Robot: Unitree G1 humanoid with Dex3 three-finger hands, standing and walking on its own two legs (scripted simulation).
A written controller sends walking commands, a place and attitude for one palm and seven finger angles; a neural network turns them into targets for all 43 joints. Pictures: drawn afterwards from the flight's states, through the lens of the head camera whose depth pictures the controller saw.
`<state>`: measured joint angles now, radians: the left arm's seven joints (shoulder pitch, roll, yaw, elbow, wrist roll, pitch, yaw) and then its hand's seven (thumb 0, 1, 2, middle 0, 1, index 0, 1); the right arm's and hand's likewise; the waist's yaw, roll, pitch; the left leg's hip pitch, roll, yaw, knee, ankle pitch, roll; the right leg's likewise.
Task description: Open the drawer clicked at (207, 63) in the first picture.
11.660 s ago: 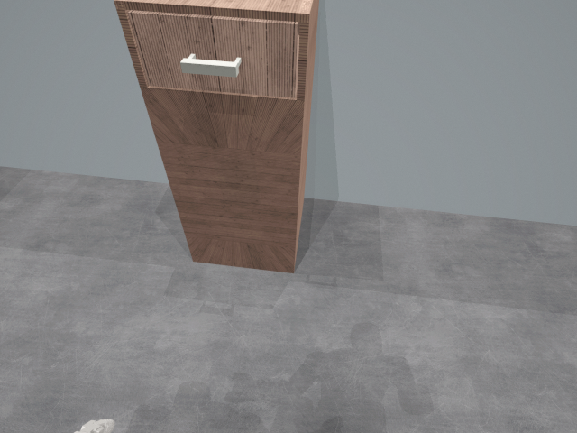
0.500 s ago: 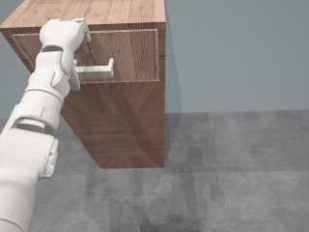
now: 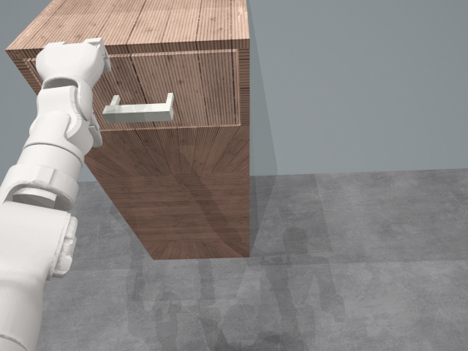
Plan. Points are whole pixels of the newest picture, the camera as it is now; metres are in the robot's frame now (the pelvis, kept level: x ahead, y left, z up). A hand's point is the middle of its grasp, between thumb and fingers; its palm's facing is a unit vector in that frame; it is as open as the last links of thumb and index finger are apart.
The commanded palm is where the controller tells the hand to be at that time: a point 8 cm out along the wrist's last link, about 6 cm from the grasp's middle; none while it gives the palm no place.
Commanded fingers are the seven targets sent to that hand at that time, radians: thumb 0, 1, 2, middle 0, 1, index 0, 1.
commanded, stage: move the hooked fingers above the handle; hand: left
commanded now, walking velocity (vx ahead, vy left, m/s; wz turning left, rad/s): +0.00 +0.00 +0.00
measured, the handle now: (141, 106) +0.55 +0.18 +0.12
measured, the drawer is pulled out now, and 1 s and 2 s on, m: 0.00 0.00 0.00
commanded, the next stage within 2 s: lower the fingers behind the handle in 0.48 s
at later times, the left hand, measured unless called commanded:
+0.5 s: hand (147, 78) +0.51 +0.14 +0.20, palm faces +0.11 -0.02 -0.99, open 13.5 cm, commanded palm +0.48 +0.20 +0.23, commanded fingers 0.00 -0.50 0.30 -0.30 -1.20 -0.30 -1.20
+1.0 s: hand (118, 117) +0.48 +0.20 +0.15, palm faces +0.04 -0.03 -1.00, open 14.0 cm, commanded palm +0.47 +0.20 +0.20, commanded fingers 0.00 -0.50 0.30 -0.30 -1.20 -0.30 -1.20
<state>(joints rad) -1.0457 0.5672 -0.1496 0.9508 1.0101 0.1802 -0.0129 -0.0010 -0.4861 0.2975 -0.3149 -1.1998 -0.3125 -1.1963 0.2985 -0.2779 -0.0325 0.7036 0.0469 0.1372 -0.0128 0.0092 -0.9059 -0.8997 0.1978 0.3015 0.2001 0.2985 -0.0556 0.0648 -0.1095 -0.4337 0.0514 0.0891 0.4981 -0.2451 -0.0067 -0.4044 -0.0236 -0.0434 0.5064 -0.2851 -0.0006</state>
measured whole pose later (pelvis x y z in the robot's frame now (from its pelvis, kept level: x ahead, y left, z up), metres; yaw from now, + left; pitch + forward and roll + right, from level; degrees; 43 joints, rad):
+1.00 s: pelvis -0.01 +0.00 +0.00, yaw +2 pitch +11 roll +0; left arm -0.97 0.51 -0.17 0.86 0.97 -0.04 0.02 0.00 -0.49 0.30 -0.32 -1.20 -0.30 -1.19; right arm 0.26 -0.30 -0.05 0.71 0.04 0.11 -0.02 0.01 -0.91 -0.90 0.20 0.30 0.20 0.30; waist -0.05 0.03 -0.08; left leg -0.47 0.05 0.05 0.55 -0.26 -0.01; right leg -0.42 -0.03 -0.07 0.54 -0.30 0.00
